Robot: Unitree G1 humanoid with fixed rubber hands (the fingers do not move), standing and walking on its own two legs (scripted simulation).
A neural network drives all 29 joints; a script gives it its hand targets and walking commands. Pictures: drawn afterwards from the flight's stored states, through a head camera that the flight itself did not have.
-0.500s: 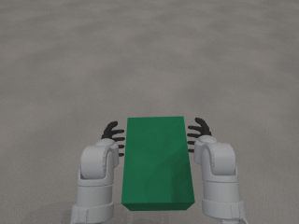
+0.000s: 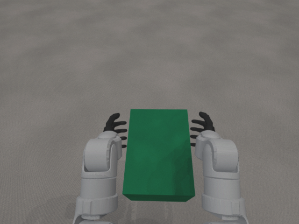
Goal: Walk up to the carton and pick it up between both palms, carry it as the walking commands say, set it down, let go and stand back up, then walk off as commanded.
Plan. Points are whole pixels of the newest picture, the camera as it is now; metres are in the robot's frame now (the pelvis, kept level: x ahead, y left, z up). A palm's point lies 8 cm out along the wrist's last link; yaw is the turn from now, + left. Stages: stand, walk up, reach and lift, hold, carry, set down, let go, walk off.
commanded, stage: carry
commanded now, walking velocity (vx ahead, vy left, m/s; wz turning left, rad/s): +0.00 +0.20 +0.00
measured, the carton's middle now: (158, 156) +0.32 -0.02 -0.01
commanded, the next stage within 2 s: none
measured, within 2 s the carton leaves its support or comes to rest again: neither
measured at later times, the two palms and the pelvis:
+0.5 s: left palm (64, 151) +0.27 +0.20 +0.11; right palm (169, 157) +0.26 -0.04 +0.10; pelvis -0.04 +0.11 +0.01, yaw -1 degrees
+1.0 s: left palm out of the picture +0.23 +0.34 +0.10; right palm (108, 179) +0.22 +0.10 +0.08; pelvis -0.07 +0.24 +0.01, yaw -2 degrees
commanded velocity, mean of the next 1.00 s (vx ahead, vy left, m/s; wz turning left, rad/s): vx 0.00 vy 0.20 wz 0.00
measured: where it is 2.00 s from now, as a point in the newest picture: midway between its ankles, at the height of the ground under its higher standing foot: outside the picture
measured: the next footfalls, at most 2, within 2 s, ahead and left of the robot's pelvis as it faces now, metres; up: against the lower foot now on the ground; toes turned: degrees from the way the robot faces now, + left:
right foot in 0.28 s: +0.01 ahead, -0.03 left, +0.00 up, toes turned -11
left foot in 0.60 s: +0.02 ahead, +0.30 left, +0.00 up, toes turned +5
